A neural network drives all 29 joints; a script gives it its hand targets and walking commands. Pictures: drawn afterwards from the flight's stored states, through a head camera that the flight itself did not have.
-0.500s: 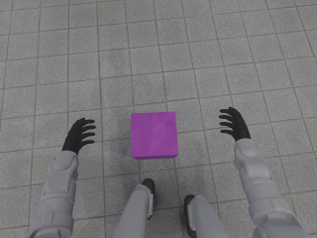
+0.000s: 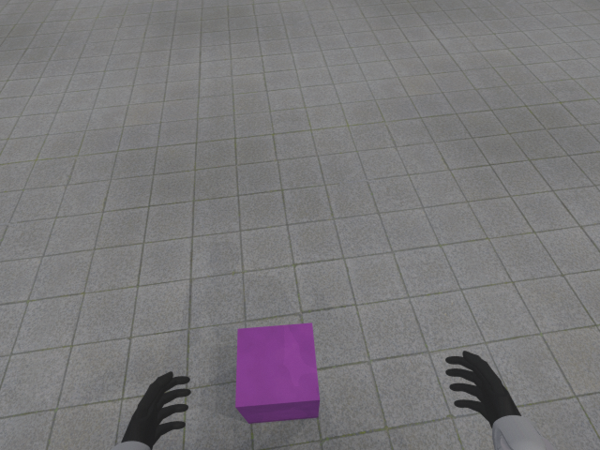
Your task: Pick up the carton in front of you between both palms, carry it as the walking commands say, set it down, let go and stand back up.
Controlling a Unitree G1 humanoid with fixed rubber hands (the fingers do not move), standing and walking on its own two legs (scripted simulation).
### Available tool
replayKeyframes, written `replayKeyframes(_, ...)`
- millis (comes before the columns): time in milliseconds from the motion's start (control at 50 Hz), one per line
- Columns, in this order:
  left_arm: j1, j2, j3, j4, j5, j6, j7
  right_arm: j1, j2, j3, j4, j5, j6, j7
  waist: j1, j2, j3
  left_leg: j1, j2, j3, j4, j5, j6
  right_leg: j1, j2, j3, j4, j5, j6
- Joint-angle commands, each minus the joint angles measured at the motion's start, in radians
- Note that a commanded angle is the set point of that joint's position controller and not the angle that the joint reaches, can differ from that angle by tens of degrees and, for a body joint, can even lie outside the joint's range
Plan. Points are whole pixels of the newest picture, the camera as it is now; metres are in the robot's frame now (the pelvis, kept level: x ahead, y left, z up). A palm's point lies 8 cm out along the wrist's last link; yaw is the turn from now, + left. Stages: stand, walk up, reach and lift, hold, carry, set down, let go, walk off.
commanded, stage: let go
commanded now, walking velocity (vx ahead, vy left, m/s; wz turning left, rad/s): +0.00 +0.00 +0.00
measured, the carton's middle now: (279, 374) +0.38 +0.10 -0.65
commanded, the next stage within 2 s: stand in 0.38 s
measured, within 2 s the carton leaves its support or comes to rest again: neither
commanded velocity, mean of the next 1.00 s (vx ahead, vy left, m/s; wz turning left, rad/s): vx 0.00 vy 0.00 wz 0.00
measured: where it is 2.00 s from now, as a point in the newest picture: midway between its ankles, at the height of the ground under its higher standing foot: outside the picture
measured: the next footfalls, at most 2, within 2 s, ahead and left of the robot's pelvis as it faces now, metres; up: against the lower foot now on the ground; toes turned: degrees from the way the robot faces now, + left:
none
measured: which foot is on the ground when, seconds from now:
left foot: down 0.00-1.00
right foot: down 0.00-1.00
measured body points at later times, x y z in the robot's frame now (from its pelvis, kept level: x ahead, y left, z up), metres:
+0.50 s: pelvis +0.02 +0.01 +0.00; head +0.02 +0.02 +0.45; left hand +0.18 +0.28 -0.08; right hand +0.18 -0.23 -0.09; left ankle +0.03 +0.13 -0.74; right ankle -0.05 -0.11 -0.74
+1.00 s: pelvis +0.02 +0.03 +0.00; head +0.02 +0.05 +0.45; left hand +0.15 +0.32 -0.11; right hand +0.15 -0.26 -0.09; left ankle +0.03 +0.14 -0.74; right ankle -0.05 -0.11 -0.74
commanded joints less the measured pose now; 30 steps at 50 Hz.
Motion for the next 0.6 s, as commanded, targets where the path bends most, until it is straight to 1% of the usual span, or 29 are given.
replayKeyframes(0,-0.059,0.120,0.049,-0.097,0.030,0.032,0.002,-0.033,-0.067,0.004,-0.115,0.018,0.028,0.018,-0.004,-0.027,0.010,0.417,-0.058,0.059,0.038,0.125,0.001,-0.292,-0.057,0.001,-0.212,0.094,0.017)
replayKeyframes(60,-0.056,0.113,0.049,-0.100,0.041,0.051,0.008,-0.045,-0.071,0.006,-0.121,0.025,0.044,0.025,0.003,0.013,0.027,0.407,-0.056,0.060,0.031,0.127,0.000,-0.253,-0.050,-0.001,-0.201,0.136,0.019)
replayKeyframes(100,-0.052,0.109,0.048,-0.097,0.045,0.059,0.010,-0.051,-0.076,0.004,-0.120,0.026,0.052,0.027,0.006,0.018,0.026,0.406,-0.054,0.056,0.033,0.147,0.000,-0.232,-0.043,-0.003,-0.190,0.165,0.022)
replayKeyframes(160,-0.040,0.108,0.047,-0.092,0.045,0.067,0.010,-0.042,-0.086,-0.005,-0.118,0.019,0.062,0.024,0.004,0.007,0.003,0.411,-0.051,0.050,0.035,0.188,0.000,-0.194,-0.029,-0.005,-0.169,0.232,0.030)
replayKeyframes(240,-0.035,0.110,0.043,-0.092,0.034,0.060,0.007,-0.029,-0.093,-0.014,-0.122,0.009,0.063,0.018,-0.003,-0.013,-0.052,0.403,-0.048,0.039,0.032,0.255,0.001,-0.133,-0.006,-0.007,-0.134,0.352,0.045)
replayKeyframes(260,-0.065,0.151,0.050,-0.135,0.055,0.109,0.033,0.027,-0.084,-0.019,-0.066,0.018,0.034,-0.005,-0.022,0.015,-0.115,0.342,-0.069,0.040,0.062,0.241,0.001,-0.046,-0.003,-0.006,-0.084,0.472,0.047)
replayKeyframes(280,-0.054,0.143,0.044,-0.136,0.044,0.116,0.044,0.036,-0.090,-0.012,-0.067,0.022,0.026,-0.013,-0.011,-0.013,-0.130,0.317,-0.070,0.037,0.064,0.253,0.001,-0.026,-0.003,-0.007,-0.065,0.526,0.055)
replayKeyframes(320,-0.035,0.125,0.025,-0.126,0.029,0.115,0.050,0.027,-0.092,-0.002,-0.080,0.022,0.018,-0.023,-0.006,-0.031,-0.149,0.302,-0.070,0.033,0.067,0.288,0.002,-0.027,0.003,-0.010,-0.046,0.563,0.058)
replayKeyframes(360,-0.018,0.116,0.023,-0.108,0.018,0.116,0.055,0.005,-0.097,0.002,-0.092,0.019,0.011,-0.027,-0.003,-0.024,-0.137,0.297,-0.064,0.029,0.070,0.318,0.001,-0.060,0.009,-0.015,-0.044,0.546,0.058)
replayKeyframes(380,-0.044,0.216,0.053,0.012,0.048,0.064,0.094,-0.035,-0.213,-0.025,0.075,-0.038,0.004,-0.050,0.004,-0.118,-0.093,0.190,0.056,-0.002,0.096,0.289,0.010,-0.096,-0.036,-0.009,-0.043,0.344,0.072)
replayKeyframes(400,-0.037,0.206,0.049,0.027,0.053,0.041,0.104,-0.029,-0.229,-0.029,0.083,-0.040,-0.002,-0.057,-0.002,-0.072,-0.070,0.150,0.061,-0.012,0.087,0.226,0.020,-0.090,-0.039,0.007,-0.055,0.257,0.064)
replayKeyframes(420,-0.035,0.211,0.053,0.042,0.055,0.024,0.106,-0.039,-0.232,-0.029,0.101,-0.040,-0.009,-0.059,-0.005,-0.047,-0.056,0.122,0.066,-0.020,0.078,0.161,0.027,-0.087,-0.046,0.015,-0.070,0.201,0.059)
replayKeyframes(460,-0.047,0.206,0.053,0.050,0.056,-0.001,0.101,-0.057,-0.220,-0.019,0.118,-0.033,-0.024,-0.059,-0.003,-0.010,-0.062,0.087,0.061,-0.026,0.062,0.098,0.025,-0.077,-0.053,0.034,-0.073,0.149,0.045)
replayKeyframes(480,-0.046,0.204,0.052,0.064,0.055,-0.013,0.095,-0.062,-0.223,-0.017,0.136,-0.030,-0.033,-0.057,-0.005,0.014,-0.071,0.089,0.062,-0.029,0.056,0.093,0.025,-0.069,-0.055,0.040,-0.072,0.150,0.043)
replayKeyframes(580,-0.048,0.219,0.051,0.118,0.054,-0.035,0.090,-0.089,-0.238,-0.018,0.195,-0.024,-0.047,-0.057,-0.009,0.054,-0.113,0.109,0.086,-0.049,0.061,0.173,0.037,-0.049,-0.057,0.039,-0.046,0.203,0.037)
